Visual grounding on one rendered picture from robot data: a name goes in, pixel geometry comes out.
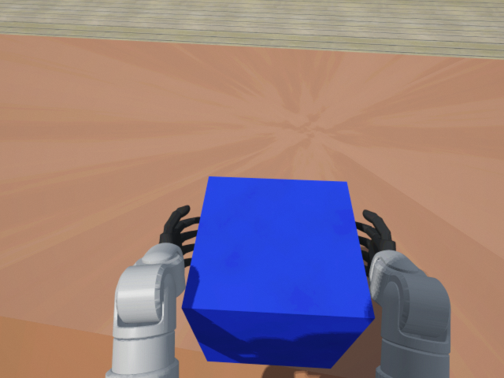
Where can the right robot hand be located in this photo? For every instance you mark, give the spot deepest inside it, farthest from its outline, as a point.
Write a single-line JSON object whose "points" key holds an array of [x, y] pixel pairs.
{"points": [[380, 237]]}

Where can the robot right forearm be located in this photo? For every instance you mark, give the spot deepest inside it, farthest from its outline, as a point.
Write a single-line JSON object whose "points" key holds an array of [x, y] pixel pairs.
{"points": [[415, 326]]}

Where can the carton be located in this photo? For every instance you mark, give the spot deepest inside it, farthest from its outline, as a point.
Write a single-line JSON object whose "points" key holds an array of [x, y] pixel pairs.
{"points": [[277, 275]]}

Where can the robot left forearm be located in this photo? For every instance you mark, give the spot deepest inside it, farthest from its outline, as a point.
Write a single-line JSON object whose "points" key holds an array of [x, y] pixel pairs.
{"points": [[144, 316]]}

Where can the left robot hand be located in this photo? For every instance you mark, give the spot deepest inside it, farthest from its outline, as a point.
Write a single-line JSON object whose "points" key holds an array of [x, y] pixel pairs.
{"points": [[174, 226]]}

